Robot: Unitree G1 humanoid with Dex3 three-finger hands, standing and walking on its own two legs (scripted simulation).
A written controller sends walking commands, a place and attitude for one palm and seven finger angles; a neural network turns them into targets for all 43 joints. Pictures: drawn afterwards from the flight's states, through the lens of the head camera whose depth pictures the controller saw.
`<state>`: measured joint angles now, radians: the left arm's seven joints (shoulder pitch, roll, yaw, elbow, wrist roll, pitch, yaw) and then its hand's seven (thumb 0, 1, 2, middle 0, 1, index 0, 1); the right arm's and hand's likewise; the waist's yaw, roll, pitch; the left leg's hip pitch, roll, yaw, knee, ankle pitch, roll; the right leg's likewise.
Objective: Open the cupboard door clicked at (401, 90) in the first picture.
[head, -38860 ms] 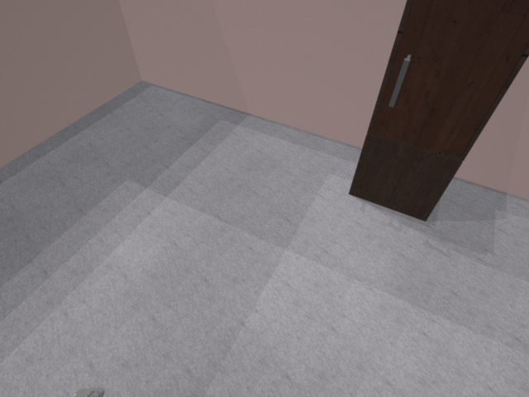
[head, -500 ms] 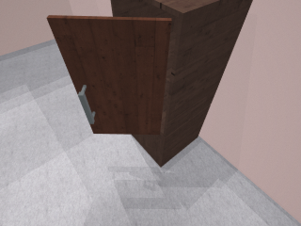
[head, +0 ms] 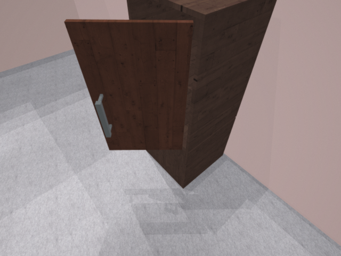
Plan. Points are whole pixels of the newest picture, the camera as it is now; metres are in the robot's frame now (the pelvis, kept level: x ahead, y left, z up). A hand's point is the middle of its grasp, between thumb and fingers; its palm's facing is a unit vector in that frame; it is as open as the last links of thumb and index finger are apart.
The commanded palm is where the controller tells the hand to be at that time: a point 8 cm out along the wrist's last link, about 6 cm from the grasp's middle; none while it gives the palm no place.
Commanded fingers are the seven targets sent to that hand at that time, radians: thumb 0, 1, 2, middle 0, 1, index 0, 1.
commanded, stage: shuffle to correct the standing spot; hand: left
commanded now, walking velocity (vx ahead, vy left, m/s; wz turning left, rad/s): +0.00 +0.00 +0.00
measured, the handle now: (105, 116) +0.60 +0.29 -0.08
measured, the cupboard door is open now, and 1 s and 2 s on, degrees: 50 50 50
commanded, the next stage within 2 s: come to a stop and stand still in 0.36 s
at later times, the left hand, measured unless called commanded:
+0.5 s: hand out of the picture +0.04 +0.19 -0.18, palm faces +0.05 -0.98 -0.19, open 7.3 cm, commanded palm none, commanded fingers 0.00 0.90 0.90 -0.20 -0.30 -0.20 -0.30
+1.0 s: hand out of the picture +0.11 +0.22 -0.17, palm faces +0.09 -0.97 -0.23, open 7.3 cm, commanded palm none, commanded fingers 0.00 0.90 0.90 -0.20 -0.30 -0.20 -0.30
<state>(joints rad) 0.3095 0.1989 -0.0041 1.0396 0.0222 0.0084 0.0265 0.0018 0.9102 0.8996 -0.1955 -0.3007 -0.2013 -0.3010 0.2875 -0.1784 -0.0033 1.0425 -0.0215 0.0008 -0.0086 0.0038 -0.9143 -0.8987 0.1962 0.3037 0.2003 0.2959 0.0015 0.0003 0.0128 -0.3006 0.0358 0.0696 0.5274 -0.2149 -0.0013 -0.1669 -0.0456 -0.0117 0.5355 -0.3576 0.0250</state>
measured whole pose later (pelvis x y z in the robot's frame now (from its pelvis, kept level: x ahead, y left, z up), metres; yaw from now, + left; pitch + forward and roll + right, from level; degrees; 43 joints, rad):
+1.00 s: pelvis +0.07 +0.02 +0.00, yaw +3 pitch +0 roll +2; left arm 0.21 0.20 0.04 1.00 0.02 0.04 0.03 0.00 0.91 0.90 -0.20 -0.30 -0.20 -0.30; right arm 0.20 -0.15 -0.02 1.00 -0.02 -0.01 -0.03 0.00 -0.92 -0.90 0.20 0.30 0.20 0.30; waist 0.02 -0.05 0.06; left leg -0.25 0.01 0.10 0.52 -0.27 0.01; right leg -0.28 -0.05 -0.05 0.68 -0.43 0.00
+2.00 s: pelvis +0.08 +0.04 +0.00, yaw +2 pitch +0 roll +0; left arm 0.26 0.17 0.00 1.07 0.02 -0.02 0.03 0.00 0.91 0.90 -0.20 -0.30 -0.20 -0.30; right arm 0.27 -0.16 0.01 1.10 -0.02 -0.03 -0.02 0.01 -0.92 -0.90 0.20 0.30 0.20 0.30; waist 0.00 0.00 0.03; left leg -0.21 0.01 0.09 0.48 -0.27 0.02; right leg -0.18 -0.04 -0.05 0.50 -0.32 0.01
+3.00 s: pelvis +0.08 +0.03 +0.00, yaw +4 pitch +0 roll +1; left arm 0.41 0.18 0.07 0.40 -0.11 -0.05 0.05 0.01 0.89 0.89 -0.20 -0.31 -0.21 -0.31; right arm 0.30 -0.21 -0.01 0.91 0.03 -0.18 -0.05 0.01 -0.91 -0.90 0.20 0.30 0.20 0.30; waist 0.00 -0.01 0.01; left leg -0.24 0.00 0.06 0.49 -0.26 0.01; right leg -0.20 -0.05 -0.08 0.52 -0.32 0.00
